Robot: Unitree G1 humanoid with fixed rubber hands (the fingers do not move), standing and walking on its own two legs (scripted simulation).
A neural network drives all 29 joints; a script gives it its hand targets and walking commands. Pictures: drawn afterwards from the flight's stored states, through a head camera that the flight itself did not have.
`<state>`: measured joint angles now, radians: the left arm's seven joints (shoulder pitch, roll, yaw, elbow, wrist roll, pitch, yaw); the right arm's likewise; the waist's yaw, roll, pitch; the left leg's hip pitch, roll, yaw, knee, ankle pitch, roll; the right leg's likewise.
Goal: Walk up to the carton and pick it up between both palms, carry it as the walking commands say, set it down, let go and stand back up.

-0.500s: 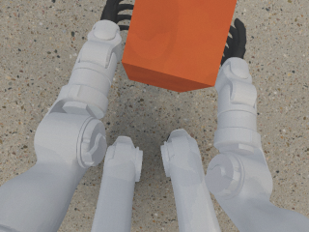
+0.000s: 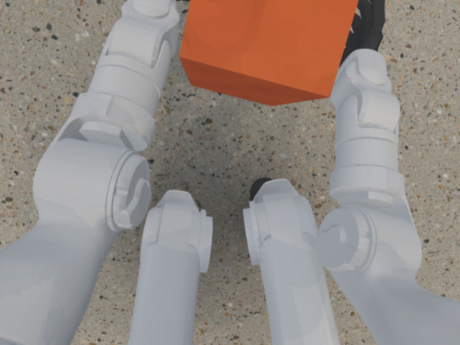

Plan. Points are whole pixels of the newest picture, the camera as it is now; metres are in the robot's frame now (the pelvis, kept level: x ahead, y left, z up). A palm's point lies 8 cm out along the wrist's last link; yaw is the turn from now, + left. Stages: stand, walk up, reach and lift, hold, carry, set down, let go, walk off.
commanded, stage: set down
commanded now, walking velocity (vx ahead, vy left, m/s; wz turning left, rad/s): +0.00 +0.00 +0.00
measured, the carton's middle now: (254, 34) +0.54 -0.07 -0.23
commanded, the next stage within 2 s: none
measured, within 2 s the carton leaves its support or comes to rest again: rests again in 0.74 s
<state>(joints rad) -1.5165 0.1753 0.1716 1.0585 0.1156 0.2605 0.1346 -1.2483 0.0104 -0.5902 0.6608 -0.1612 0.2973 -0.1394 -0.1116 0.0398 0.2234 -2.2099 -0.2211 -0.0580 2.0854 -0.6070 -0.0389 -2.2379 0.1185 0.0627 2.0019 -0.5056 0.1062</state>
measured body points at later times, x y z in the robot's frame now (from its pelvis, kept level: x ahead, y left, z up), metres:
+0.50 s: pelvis +0.00 +0.00 -0.01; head +0.36 +0.00 +0.25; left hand +0.58 +0.06 -0.17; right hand +0.50 -0.20 -0.18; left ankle +0.09 +0.10 -0.37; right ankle +0.13 -0.13 -0.37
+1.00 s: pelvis +0.00 +0.00 -0.02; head +0.36 +0.00 +0.24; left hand +0.58 +0.06 -0.19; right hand +0.50 -0.20 -0.19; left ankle +0.09 +0.10 -0.37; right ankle +0.13 -0.13 -0.37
